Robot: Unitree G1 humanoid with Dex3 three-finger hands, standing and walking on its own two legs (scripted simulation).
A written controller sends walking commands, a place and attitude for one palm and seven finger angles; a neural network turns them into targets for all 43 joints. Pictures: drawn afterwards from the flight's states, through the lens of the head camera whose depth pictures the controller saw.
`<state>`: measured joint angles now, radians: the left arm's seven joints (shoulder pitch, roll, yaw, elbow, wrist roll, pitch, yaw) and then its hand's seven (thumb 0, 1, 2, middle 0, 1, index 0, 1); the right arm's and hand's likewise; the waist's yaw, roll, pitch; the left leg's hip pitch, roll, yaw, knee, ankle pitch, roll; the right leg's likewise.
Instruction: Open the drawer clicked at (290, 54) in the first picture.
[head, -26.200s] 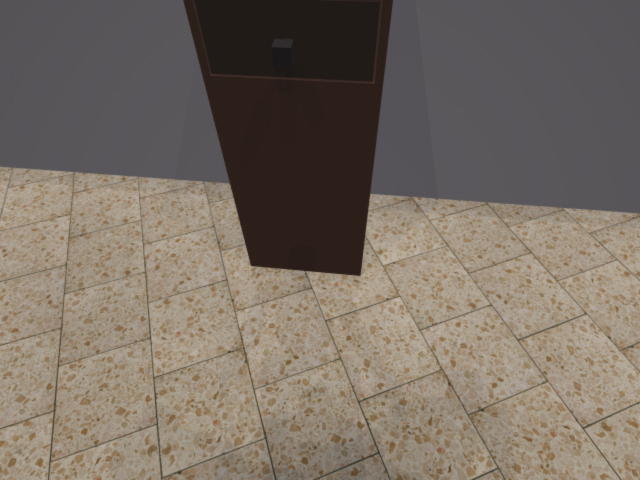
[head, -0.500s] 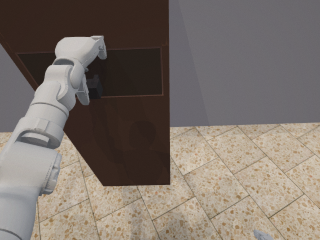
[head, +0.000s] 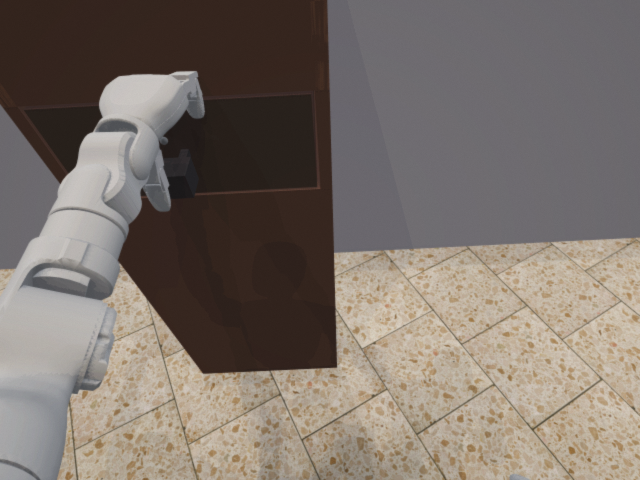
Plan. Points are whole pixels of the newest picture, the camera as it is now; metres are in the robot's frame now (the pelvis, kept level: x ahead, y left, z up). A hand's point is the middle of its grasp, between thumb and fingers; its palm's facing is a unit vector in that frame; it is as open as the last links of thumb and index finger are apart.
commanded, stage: re-aim the fingers above the handle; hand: left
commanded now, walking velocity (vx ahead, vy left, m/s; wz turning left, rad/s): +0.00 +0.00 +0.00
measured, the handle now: (180, 169) +0.51 +0.20 +0.12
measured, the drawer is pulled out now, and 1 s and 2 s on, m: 0.00 0.00 0.00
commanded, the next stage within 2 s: lower the fingers behind the handle in 1.38 s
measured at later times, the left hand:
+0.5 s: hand (155, 162) +0.47 +0.21 +0.16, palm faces -0.02 +0.00 -1.00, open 13.6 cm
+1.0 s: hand (146, 160) +0.46 +0.22 +0.17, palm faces +0.02 -0.05 -1.00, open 13.8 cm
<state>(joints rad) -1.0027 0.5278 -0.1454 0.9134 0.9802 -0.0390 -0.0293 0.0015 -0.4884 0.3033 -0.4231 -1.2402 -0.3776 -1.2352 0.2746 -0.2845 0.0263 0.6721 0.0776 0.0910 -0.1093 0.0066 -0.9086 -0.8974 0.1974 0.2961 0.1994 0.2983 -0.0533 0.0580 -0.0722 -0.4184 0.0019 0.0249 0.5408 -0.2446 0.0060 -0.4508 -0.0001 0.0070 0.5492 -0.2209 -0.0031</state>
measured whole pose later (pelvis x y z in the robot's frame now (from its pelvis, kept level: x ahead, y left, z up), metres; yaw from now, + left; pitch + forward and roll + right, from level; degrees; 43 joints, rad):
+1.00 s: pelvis +0.06 +0.01 +0.01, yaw +1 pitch +5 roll +0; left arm -0.63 0.46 -0.19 0.38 0.91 0.23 -0.15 0.00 -0.49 0.30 -0.32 -1.21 -0.33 -1.22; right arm 0.11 -0.27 0.03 0.60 0.07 0.18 -0.02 0.01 -0.91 -0.90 0.20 0.30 0.20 0.30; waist 0.04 0.09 -0.09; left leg -0.24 -0.02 0.02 0.45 -0.29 0.02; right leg -0.27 -0.02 0.00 0.46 -0.27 0.01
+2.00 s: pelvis +0.04 +0.00 +0.01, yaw +2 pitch +4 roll +0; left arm -0.59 0.46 -0.22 0.43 0.91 0.15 -0.10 0.00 -0.49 0.30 -0.32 -1.20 -0.32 -1.20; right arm 0.15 -0.26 0.02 0.65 0.06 0.15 -0.05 0.01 -0.91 -0.90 0.20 0.30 0.20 0.30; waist 0.03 0.08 -0.07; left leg -0.27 -0.01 -0.01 0.48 -0.27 0.01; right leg -0.30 -0.01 -0.02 0.50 -0.27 -0.01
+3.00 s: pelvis +0.02 +0.00 -0.01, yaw +1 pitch +7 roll +0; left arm -0.82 0.42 -0.21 0.75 1.00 0.10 0.06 0.00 -0.49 0.30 -0.32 -1.20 -0.34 -1.46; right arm 0.27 -0.27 -0.01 0.65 0.06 0.15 -0.05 0.01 -0.91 -0.90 0.20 0.30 0.20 0.30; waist 0.01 0.04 -0.10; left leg -0.44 -0.01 0.00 0.61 -0.30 0.01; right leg -0.46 -0.01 -0.02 0.62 -0.28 -0.01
